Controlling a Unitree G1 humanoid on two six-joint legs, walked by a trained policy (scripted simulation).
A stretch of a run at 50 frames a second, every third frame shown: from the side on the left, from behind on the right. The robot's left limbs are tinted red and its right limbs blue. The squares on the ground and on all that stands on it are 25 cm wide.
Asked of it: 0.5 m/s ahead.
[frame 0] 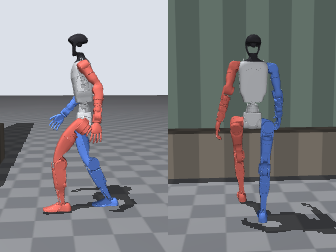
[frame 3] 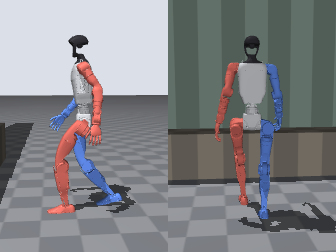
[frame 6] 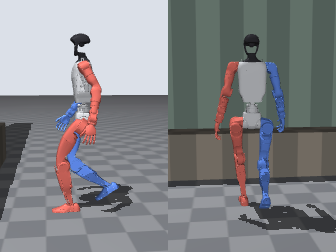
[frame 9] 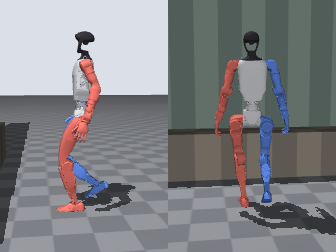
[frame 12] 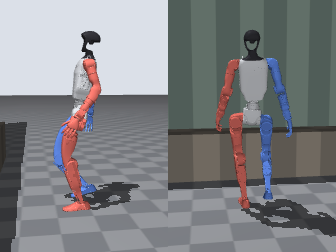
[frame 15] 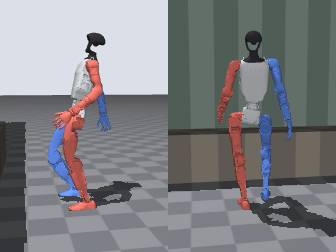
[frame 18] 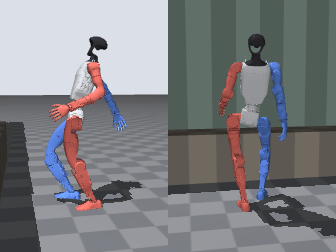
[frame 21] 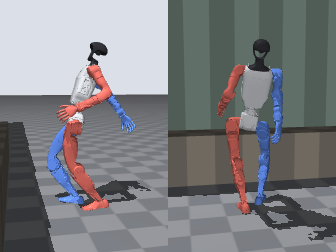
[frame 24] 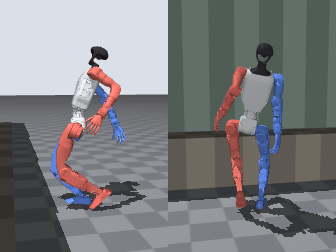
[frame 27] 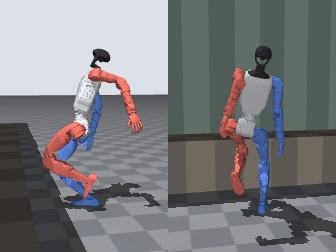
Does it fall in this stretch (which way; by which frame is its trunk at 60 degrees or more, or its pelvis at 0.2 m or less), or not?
no
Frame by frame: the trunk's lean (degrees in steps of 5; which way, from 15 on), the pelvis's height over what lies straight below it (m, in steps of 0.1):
0: 5, 0.8
3: 5, 0.7
6: 0, 0.7
9: 5, 0.8
12: 10, 0.8
15: 15 backward, 0.8
18: 20 backward, 0.7
21: 25 backward, 0.7
24: 25 backward and to its right, 0.7
27: 25 backward and to its right, 0.7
